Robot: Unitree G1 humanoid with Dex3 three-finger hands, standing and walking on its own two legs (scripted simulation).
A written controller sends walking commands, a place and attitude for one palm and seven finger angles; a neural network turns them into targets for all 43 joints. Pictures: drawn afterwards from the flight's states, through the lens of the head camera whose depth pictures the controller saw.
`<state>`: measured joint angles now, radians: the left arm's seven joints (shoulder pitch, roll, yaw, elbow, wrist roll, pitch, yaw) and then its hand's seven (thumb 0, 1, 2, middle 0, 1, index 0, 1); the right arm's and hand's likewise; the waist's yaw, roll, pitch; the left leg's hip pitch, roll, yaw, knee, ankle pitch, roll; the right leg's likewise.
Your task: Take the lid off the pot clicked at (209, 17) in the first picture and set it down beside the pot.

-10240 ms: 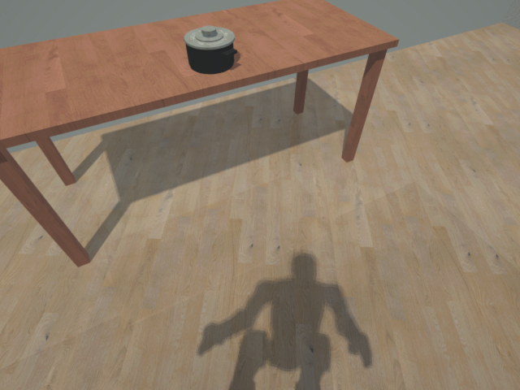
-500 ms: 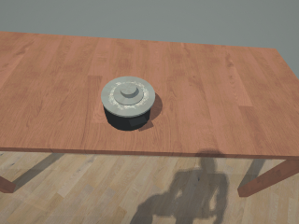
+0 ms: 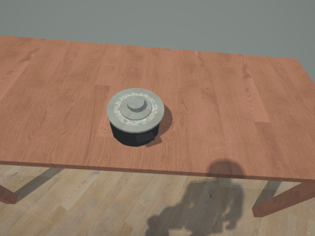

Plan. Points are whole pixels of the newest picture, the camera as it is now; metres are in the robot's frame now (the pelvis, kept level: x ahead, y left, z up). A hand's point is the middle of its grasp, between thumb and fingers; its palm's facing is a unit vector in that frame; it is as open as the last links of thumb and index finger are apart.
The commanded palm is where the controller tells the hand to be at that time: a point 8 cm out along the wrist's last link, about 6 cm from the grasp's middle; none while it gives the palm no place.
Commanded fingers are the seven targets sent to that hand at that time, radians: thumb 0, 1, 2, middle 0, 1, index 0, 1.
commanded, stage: come to a stop and stand still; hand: left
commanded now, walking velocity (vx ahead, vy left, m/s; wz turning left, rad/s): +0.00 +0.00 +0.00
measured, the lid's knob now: (135, 103) +0.46 +0.10 +0.04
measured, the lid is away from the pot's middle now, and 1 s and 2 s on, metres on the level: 0.00 0.00 0.00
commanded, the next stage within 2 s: look again from close up in 0.96 s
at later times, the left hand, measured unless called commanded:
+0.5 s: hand out of the picture -0.04 +0.18 -0.19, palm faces +0.01 -0.98 -0.18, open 7.4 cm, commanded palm none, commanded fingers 0.00 0.90 0.90 -0.20 -0.30 -0.20 -0.30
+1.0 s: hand out of the picture -0.08 +0.17 -0.19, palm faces +0.02 -0.99 -0.13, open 7.4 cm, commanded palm none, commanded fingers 0.00 0.90 0.90 -0.20 -0.30 -0.20 -0.30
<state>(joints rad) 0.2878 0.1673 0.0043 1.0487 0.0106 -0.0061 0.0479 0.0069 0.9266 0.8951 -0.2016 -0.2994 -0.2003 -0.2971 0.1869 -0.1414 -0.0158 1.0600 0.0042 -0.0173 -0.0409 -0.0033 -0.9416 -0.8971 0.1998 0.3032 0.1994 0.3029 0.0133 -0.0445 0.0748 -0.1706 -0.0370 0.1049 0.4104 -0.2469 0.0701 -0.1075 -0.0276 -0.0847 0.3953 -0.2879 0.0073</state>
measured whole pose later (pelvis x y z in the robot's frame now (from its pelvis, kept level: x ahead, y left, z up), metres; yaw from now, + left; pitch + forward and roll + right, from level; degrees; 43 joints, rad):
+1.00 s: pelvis -0.04 +0.02 +0.00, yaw -1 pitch -1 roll -1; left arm 0.39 0.14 -0.02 1.09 0.02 -0.01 0.04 0.00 0.91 0.90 -0.20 -0.30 -0.20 -0.30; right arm 0.32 -0.13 0.00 1.11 -0.01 -0.02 -0.01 0.01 -0.92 -0.90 0.20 0.30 0.20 0.30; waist 0.01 -0.04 0.00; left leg -0.23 -0.05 0.12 0.45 -0.22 0.10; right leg -0.18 -0.04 -0.07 0.45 -0.26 0.03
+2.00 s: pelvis -0.02 +0.04 -0.01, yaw +0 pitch +1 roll +0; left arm 0.53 0.20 -0.09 0.59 0.00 0.09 0.14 0.07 0.98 0.89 -0.23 -0.33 -0.23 -0.32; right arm 0.43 -0.15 0.03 0.98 0.06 -0.17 -0.02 0.03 -0.94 -0.90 0.20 0.30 0.20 0.30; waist 0.01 -0.03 -0.01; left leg -0.24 -0.09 0.13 0.46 -0.25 0.08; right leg -0.22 -0.07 -0.03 0.52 -0.31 -0.01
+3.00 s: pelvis -0.01 -0.03 +0.00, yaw +3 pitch +0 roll +0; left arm 0.65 0.27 0.17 -0.15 -0.03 -0.04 0.06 0.01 0.90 0.90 -1.29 -1.50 -1.29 -1.50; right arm 0.17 -0.20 0.03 0.48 0.02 -0.17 -0.03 0.01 -0.90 -0.90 0.20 0.30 0.35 0.39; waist 0.05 0.03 -0.02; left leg -0.22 -0.01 0.03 0.49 -0.26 0.03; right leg -0.12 0.03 -0.08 0.44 -0.31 -0.04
